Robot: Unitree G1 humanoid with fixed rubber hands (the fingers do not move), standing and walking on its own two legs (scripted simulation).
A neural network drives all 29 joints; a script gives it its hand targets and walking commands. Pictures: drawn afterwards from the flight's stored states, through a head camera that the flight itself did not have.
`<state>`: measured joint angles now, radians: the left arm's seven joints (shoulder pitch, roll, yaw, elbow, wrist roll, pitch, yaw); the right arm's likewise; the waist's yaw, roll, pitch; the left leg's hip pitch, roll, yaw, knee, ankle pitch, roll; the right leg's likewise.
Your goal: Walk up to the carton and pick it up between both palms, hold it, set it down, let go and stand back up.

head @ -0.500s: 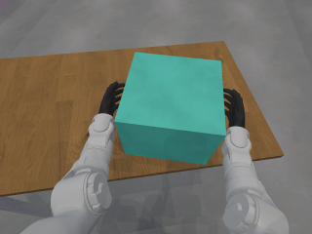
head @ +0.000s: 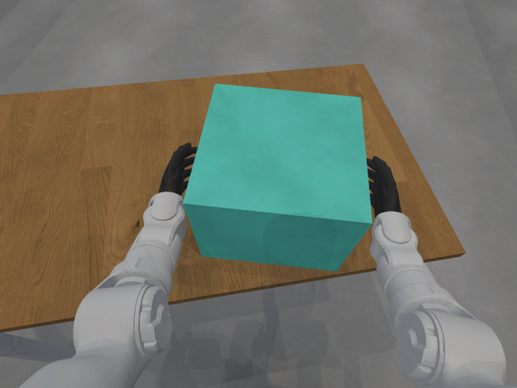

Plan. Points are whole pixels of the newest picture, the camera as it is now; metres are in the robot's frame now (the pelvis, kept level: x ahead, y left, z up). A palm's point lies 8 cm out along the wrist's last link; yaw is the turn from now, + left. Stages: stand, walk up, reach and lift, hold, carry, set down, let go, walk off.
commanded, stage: set down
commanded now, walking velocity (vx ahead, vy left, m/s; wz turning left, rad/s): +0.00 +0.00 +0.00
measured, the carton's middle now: (277, 180) +0.46 +0.00 +0.00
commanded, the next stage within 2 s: none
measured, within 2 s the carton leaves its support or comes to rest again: neither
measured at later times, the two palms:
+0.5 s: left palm (148, 188) +0.42 +0.21 +0.03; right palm (424, 187) +0.40 -0.22 +0.06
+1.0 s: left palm (138, 158) +0.41 +0.20 +0.11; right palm (439, 175) +0.39 -0.22 +0.11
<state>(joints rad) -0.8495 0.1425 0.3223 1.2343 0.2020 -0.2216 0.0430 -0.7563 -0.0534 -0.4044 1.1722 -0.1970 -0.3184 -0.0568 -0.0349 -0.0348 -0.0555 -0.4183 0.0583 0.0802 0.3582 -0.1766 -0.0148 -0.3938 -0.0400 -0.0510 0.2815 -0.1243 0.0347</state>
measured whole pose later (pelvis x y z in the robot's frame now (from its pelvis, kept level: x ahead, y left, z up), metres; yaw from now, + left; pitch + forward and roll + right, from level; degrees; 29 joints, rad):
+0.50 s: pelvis -0.04 +0.00 -0.03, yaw +0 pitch +24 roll -2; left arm -1.10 0.31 -0.22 1.59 -0.38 -0.31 0.05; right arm -1.04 -0.31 0.08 1.45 0.40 -0.26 -0.04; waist -0.05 -0.02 -0.26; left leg -0.84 0.07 0.01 0.65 -0.23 -0.02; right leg -0.80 -0.02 -0.03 0.56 -0.18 0.03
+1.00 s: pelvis -0.05 -0.01 -0.02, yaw +1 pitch +17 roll -1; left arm -1.06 0.40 -0.14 1.27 -0.39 0.02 -0.02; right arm -0.93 -0.30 0.06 1.03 0.37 0.06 -0.11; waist -0.05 -0.01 -0.22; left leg -0.66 0.05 0.00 0.55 -0.19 -0.03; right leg -0.65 -0.03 -0.03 0.52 -0.16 0.02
